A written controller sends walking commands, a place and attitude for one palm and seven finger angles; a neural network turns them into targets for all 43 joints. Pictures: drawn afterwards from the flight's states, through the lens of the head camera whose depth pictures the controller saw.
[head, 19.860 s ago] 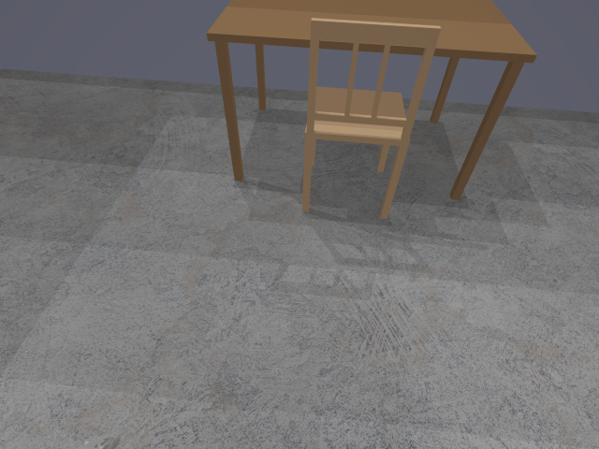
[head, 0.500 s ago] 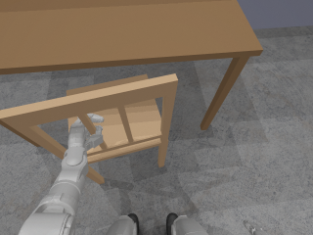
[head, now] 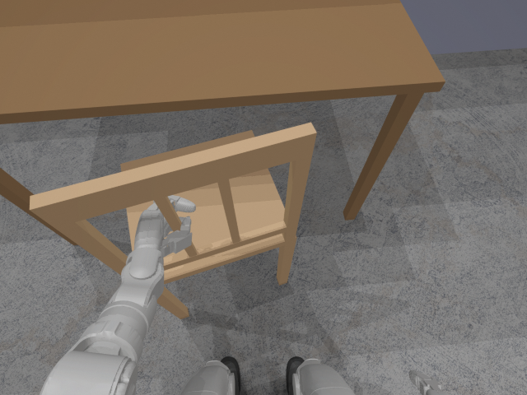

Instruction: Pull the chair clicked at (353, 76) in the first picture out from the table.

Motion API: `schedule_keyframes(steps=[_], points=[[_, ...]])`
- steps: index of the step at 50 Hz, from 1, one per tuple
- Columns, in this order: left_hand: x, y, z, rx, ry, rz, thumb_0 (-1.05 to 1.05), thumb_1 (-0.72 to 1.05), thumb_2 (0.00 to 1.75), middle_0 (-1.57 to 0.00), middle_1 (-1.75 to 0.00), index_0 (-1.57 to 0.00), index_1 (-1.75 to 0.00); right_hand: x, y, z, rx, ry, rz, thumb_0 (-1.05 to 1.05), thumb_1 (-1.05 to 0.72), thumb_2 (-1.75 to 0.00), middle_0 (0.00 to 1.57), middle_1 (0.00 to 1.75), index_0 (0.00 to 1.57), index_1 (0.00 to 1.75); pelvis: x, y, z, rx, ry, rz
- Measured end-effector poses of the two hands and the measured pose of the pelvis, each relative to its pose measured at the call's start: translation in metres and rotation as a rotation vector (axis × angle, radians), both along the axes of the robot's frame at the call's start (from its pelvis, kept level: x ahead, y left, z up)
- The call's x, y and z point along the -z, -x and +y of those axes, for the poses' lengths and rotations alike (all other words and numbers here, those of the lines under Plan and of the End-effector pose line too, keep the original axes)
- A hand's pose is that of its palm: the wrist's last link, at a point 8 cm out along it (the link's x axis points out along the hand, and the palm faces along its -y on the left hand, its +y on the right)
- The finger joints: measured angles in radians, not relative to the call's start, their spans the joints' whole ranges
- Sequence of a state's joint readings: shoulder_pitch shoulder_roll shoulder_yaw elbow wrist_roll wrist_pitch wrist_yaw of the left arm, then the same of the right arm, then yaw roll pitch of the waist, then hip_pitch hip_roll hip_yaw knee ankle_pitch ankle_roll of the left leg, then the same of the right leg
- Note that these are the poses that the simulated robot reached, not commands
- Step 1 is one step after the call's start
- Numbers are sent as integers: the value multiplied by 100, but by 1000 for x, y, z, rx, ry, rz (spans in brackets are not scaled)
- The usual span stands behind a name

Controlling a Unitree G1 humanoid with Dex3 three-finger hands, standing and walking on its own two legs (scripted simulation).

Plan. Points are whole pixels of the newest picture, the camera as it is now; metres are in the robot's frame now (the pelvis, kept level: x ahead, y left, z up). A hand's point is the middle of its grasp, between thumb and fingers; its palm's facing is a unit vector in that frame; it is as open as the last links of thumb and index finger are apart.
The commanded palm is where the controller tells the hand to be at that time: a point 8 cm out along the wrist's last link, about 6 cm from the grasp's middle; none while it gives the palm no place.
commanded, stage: step backward, pulling the chair out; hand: left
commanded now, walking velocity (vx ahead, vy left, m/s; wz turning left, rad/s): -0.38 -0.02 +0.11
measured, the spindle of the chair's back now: (178, 228) +0.40 +0.16 -0.09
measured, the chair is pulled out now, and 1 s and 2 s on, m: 0.10 0.10 0.10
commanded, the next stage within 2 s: none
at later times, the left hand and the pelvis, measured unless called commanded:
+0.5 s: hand (186, 235) +0.37 +0.13 -0.06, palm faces +0.01 -0.98 -0.22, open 4.9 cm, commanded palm +0.35 +0.18 -0.05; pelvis +0.00 +0.00 +0.00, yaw +0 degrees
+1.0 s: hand (186, 235) +0.37 +0.13 -0.06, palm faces +0.01 -0.98 -0.22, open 4.9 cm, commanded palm +0.36 +0.18 -0.05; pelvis +0.00 +0.00 +0.00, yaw +0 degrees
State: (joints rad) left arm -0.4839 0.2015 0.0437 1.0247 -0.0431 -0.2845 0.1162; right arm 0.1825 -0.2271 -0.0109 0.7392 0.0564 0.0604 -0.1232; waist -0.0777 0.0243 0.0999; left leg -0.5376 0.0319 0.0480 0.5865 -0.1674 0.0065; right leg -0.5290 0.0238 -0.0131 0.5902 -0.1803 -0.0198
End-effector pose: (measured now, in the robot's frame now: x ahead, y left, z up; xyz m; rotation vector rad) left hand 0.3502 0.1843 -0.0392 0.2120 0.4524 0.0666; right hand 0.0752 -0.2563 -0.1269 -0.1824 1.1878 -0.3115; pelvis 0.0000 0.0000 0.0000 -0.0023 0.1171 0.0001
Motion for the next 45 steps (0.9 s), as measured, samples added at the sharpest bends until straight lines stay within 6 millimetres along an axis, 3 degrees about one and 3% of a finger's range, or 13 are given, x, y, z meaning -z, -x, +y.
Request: schedule_keyframes(steps=[7, 18, 35, 45], points=[[0, 0, -1, -22, -3, 2, -2, 73, 81, -31, -110, -49, -145, 2, -2, -4, -6, -10, -3, 0, -90, -90, 21, 30, 20, 30, 0, 0, -5, -5, 5, -3], [0, 0, 0, -3, 1, 6, -2, 74, 79, -29, -112, -49, -145, -10, -1, -18, -5, 50, -1, 0, -90, -90, 20, 30, 20, 30, -2, -1, -2, -11, 9, -3], [-1, 0, 0, -5, 0, 7, -2, 73, 80, -29, -113, -49, -145, -4, -4, -6, -7, 14, -12, 0, -90, -90, 20, 30, 20, 30, -1, 0, -5, -4, 5, -6], [-1, 0, 0, -13, 0, 11, -2, 73, 80, -28, -113, -49, -145, -6, -5, -12, -10, 25, -4, 0, -90, -90, 21, 30, 20, 30, -3, -1, -6, -10, 12, -13]])
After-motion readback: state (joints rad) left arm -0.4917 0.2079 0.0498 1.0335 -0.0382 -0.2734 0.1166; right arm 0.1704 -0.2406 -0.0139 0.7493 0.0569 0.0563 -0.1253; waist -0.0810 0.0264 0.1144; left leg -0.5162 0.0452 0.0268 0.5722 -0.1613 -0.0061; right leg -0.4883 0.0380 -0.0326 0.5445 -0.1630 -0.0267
